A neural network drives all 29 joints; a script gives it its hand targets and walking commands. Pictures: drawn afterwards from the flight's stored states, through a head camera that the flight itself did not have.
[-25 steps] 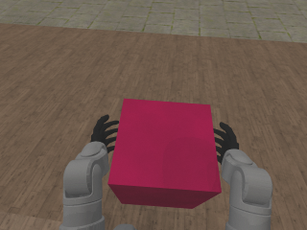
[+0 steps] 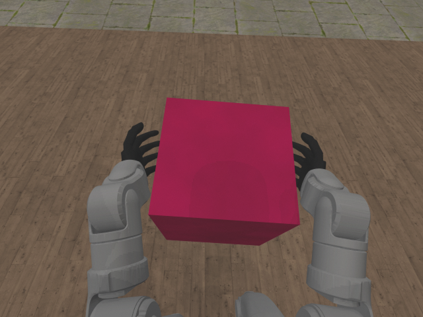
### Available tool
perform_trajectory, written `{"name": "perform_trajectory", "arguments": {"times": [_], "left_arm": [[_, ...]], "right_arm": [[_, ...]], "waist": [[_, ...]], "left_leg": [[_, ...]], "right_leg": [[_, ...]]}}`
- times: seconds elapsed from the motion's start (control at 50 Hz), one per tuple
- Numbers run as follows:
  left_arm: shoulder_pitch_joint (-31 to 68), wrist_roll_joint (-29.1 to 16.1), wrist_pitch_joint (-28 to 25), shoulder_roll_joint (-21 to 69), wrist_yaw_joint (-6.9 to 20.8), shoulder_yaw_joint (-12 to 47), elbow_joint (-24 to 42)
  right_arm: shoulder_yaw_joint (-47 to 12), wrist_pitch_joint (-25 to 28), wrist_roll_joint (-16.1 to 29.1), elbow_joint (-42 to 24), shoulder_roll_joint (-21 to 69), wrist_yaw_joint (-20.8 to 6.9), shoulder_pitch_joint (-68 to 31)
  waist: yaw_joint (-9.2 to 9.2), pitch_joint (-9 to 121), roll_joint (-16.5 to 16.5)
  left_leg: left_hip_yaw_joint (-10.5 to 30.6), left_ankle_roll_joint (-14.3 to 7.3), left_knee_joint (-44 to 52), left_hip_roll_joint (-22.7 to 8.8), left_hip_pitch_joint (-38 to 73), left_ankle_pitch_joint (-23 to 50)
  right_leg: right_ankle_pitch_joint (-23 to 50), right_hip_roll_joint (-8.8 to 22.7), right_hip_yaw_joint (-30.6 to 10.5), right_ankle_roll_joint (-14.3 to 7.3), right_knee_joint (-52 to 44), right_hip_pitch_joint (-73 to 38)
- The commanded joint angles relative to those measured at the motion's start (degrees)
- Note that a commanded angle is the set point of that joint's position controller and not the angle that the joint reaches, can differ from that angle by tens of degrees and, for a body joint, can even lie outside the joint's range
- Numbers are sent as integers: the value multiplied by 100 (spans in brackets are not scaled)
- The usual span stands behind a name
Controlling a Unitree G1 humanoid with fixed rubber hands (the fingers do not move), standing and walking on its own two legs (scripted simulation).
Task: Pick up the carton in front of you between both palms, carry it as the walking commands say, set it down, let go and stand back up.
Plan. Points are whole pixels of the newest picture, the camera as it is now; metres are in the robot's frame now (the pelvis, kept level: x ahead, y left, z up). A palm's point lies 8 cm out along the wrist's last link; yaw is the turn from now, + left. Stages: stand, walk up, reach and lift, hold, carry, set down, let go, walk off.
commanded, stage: carry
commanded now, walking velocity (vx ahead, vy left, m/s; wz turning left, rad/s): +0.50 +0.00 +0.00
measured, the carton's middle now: (219, 182) +0.36 -0.01 +0.01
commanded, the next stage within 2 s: none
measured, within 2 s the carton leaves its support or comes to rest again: neither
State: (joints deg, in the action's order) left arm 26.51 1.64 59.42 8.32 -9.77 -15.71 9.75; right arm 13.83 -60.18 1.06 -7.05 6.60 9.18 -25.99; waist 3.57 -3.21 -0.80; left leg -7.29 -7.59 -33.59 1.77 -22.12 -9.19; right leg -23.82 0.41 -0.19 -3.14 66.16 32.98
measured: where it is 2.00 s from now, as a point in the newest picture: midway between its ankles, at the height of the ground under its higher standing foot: (192, 130)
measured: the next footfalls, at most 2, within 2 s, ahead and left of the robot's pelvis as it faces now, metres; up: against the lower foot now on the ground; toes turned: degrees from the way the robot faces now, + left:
right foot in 0.26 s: +0.36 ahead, -0.07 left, -0.05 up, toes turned -2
left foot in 0.72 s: +0.66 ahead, +0.09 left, -0.09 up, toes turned +3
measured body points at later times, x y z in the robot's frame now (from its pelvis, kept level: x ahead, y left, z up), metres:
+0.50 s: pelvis +0.36 -0.02 -0.04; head +0.40 -0.01 +0.40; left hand +0.67 +0.17 +0.01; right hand +0.70 -0.14 +0.01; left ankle +0.39 +0.12 -0.72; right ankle +0.32 -0.07 -0.77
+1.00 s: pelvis +0.67 +0.06 -0.08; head +0.71 +0.08 +0.36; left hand +1.01 +0.20 -0.01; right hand +1.00 -0.11 -0.01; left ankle +0.63 +0.08 -0.82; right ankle +0.74 -0.09 -0.76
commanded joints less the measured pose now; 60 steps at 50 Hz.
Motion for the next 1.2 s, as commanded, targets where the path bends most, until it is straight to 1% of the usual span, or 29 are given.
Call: {"name": "perform_trajectory", "arguments": {"times": [0.0, 0.06, 0.08, 0.1, 0.14, 0.16, 0.22, 0.24, 0.26, 0.28, 0.3, 0.36, 0.4, 0.5, 0.58, 0.62, 0.66, 0.68, 0.7, 0.72, 0.74, 0.78, 0.82, 0.9, 0.98, 1.0, 1.06, 1.14, 1.18], "left_arm": [[2737, -847, -160, 4264, 137, 3887, 561], [2309, -822, -181, 4078, 138, 3940, 635], [2411, -849, -179, 3976, 153, 4098, 597], [2099, -867, -175, 4008, 161, 4044, 478], [2093, -817, -157, 3840, 195, 4002, 609], [2092, -816, -126, 3788, 199, 4054, 592], [1787, -613, -97, 3542, 172, 3771, 302], [1585, -621, -39, 3430, 160, 3689, 129], [1630, -592, -24, 3402, 114, 3668, -55], [1624, -651, -20, 3397, 109, 3667, -67], [1634, -772, -20, 3680, 153, 3759, -461], [2738, -1335, -215, 4810, 381, 4340, -112], [2939, -1539, -443, 4990, 523, 4451, 90], [2274, -1483, -617, 4716, 528, 4508, -211], [1875, -1223, -660, 4390, 432, 4313, -172], [1815, -1244, -632, 4174, 313, 4340, -75], [1758, -1170, -558, 3977, 246, 4306, 45], [2050, -1186, -471, 3913, 223, 4359, 101], [1800, -1205, -375, 3855, 210, 4337, -43], [1770, -1257, -267, 3993, 217, 4273, -69], [1970, -1313, -211, 3810, 157, 4232, 43], [2202, -1217, -200, 3982, 105, 4053, 150], [2471, -1086, -280, 4195, 140, 3960, 127], [2185, -974, -397, 4217, 114, 4047, 359], [1969, -841, -411, 4003, 73, 3977, 342], [1956, -786, -386, 3905, 53, 4003, 217], [2117, -716, -368, 3680, 24, 3902, 539], [1567, -447, -220, 3457, -8, 3658, 7], [1645, -558, -141, 3524, 76, 3596, -67]], "right_arm": [[-4203, 299, 1568, -1224, 4638, -441, -3577], [-4207, 297, 1492, -1024, 4433, -459, -2805], [-4054, 339, 1325, -978, 4194, -434, -2684], [-4087, 320, 1289, -1030, 4111, -429, -2633], [-4139, 329, 1307, -1007, 4049, -396, -2626], [-4060, 299, 1264, -985, 3933, -388, -2608], [-4063, 252, 1080, -649, 4016, -335, -2641], [-3977, 166, 1020, -586, 3836, -280, -2632], [-3880, 143, 992, -433, 3864, -305, -2375], [-3779, 124, 907, -358, 3878, -255, -2328], [-3680, 132, 804, -421, 3703, -208, -2495], [-3637, 326, 614, -301, 4552, -249, -2845], [-3771, 491, 700, -300, 4744, -326, -2941], [-3726, 787, 419, -405, 4421, -215, -2225], [-3859, 812, 544, -523, 4254, -181, -2333], [-3793, 744, 656, -568, 3979, -193, -2261], [-3638, 602, 435, -499, 3778, -163, -1877], [-3399, 571, 249, -269, 3488, -112, -1615], [-3410, 534, 457, -509, 3372, -94, -1821], [-3338, 487, 387, -567, 3152, -25, -1949], [-3345, 407, 460, -353, 3078, 1, -1717], [-3573, 406, 861, -750, 3677, -141, -2370], [-3827, 477, 1111, -1055, 3960, -241, -3144], [-3996, 536, 1372, -984, 4310, -380, -2970], [-3963, 506, 1333, -862, 4060, -360, -2695], [-3961, 498, 1299, -806, 3961, -344, -2711], [-3803, 433, 1070, -579, 3953, -310, -2269], [-4005, 385, 1142, -599, 3851, -243, -2533], [-3845, 287, 951, -221, 3807, -245, -2287]], "waist": [[90, 3063, 605], [48, 2657, 348], [329, 2485, 552], [223, 2541, 911], [331, 2402, 678], [76, 2293, 892], [-560, 2780, -2], [-595, 3076, -587], [-714, 3335, -1603], [-816, 3434, -1272], [-809, 3173, -801], [-627, 2584, 120], [-515, 2626, -445], [-772, 2512, -377], [-949, 2426, -777], [-1117, 2232, -322], [-711, 2327, -817], [-383, 2563, -384], [-297, 2789, 429], [-71, 3446, 1375], [-30, 3665, 1606], [-37, 3098, 569], [-214, 2799, 166], [-134, 2860, 618], [-31, 2514, 438], [101, 2478, 838], [169, 2451, 520], [93, 2106, 640], [-496, 2597, 689]], "left_leg": [[1671, -679, 697, -1604, 2951, 3422], [1070, -352, 465, -1034, 3070, 4117], [994, -210, 344, -727, 3117, 4084], [771, -174, 351, -765, 3331, 4218], [698, -201, 388, -745, 2538, 3472], [637, -139, -102, -641, 2618, 3354], [274, 244, -2451, -538, 1502, 2257], [228, 370, -3388, -166, 107, -1142], [643, 591, -4897, 502, -1420, -2845], [831, 538, -5658, 361, -2348, -2739], [973, 442, -5442, -38, -2627, -2457], [1122, 457, -3806, -404, -2020, -1542], [930, 554, -2968, -514, -1532, -1289], [478, 493, -1193, -292, -1665, 444], [133, 398, 253, 41, -1420, 1315], [-153, 312, 872, 233, -891, 1627], [-112, 195, 1122, 181, 624, 2089], [107, 207, 1152, -135, 1440, 2049], [891, 140, 466, -958, 2720, 3289], [3250, -942, 292, -2385, 4151, 3723], [4131, -1262, 443, -2521, 4486, 2596], [3173, -863, 743, -1942, 3387, 2215], [2681, -579, 952, -1705, 2593, 2108], [1849, -497, 1007, -1550, 2467, 3418], [1200, -32, 883, -982, 2902, 4784], [1280, -17, 765, -971, 3195, 4796], [995, -10, 670, -672, 3006, 4070], [729, 270, -150, -564, 2280, 4266], [631, 396, -1638, -739, 1966, 3839]], "right_leg": [[668, 144, -11, 101, -978, 752], [2205, -105, 462, 97, -2511, 611], [2535, -287, 681, 110, -3063, 609], [2680, -293, 739, 104, -3326, 512], [3889, -404, 974, -147, -3982, -556], [3716, -461, 831, -139, -4257, -724], [4377, 33, 603, -161, -4518, -3250], [6239, 1183, -565, -161, -3391, -4493], [5982, 2084, -2467, -1451, -3337, -5323], [4290, 2289, -3132, -1958, -3612, -5703], [2748, 2187, -3469, -2059, -4069, -5035], [2948, 1615, -2011, -1357, -4316, -3490], [3146, 1420, -1667, -1135, -4466, -3004], [5431, 1000, -807, -785, -3999, -3544], [5116, 542, -258, -659, -3622, -4054], [4897, 523, -172, -629, -3207, -3885], [4723, 455, -27, -501, -2528, -3108], [4153, 298, 172, -273, -1641, -2830], [2048, 141, 121, -119, -608, -1479], [-516, -630, 102, 163, 1128, 293], [-1138, -556, -223, 96, 1843, 1117], [-563, -142, -236, -51, 1167, 1070], [-82, 125, -242, 14, 353, 699], [741, 226, -37, 65, -605, 717], [2133, -64, 478, 32, -1918, 1005], [2240, -87, 396, 10, -2137, 1090], [3114, -324, 645, -80, -3216, 371], [3938, -806, 1203, -245, -4229, -971], [4096, -210, 614, -404, -4456, -2386]]}}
